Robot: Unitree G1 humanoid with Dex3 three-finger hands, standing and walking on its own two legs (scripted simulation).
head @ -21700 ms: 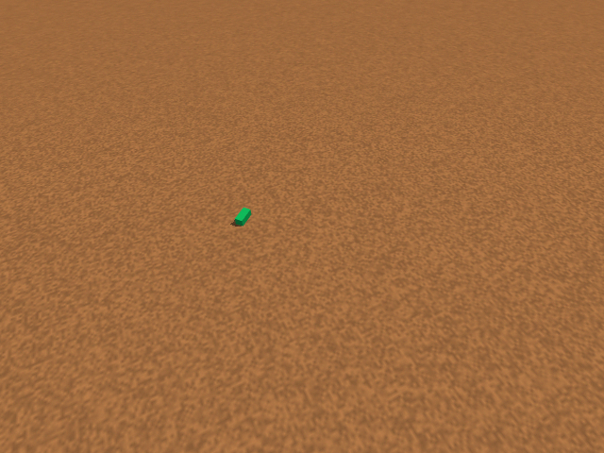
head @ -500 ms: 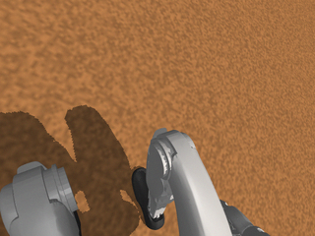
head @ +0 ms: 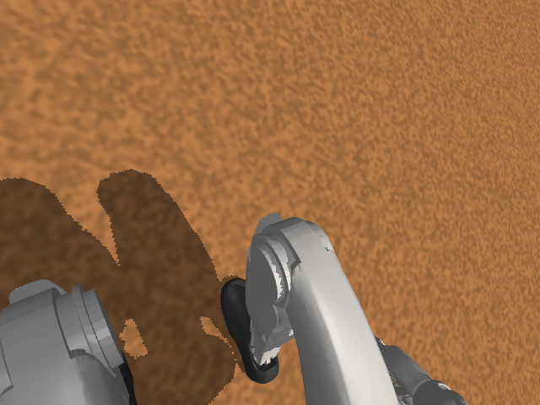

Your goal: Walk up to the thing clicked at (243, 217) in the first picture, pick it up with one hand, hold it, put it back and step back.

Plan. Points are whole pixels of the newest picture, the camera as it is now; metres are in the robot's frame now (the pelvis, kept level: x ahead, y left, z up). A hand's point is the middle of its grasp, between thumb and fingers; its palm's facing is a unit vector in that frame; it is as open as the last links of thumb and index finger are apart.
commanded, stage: rest palm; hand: left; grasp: from above
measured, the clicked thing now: out of the picture +0.44 +0.41 -0.28
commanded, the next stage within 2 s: close in 1.80 s
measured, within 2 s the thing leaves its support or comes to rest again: neither
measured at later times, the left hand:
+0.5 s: hand out of the picture +0.42 +0.40 -0.23, palm faces -0.44 -0.13 -0.89, open 14.1 cm
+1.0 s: hand out of the picture +0.42 +0.41 -0.23, palm faces -0.45 -0.14 -0.88, open 13.9 cm
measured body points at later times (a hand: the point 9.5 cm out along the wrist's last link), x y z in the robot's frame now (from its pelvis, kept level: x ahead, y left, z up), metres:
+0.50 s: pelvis +0.00 +0.00 +0.00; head +0.26 +0.15 +0.33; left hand +0.44 +0.41 -0.18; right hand +0.09 -0.25 -0.06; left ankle +0.07 +0.13 -0.27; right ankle +0.11 -0.12 -0.27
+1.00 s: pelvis +0.00 +0.00 +0.00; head +0.26 +0.15 +0.32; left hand +0.44 +0.41 -0.18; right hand +0.09 -0.25 -0.06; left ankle +0.07 +0.13 -0.27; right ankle +0.11 -0.12 -0.27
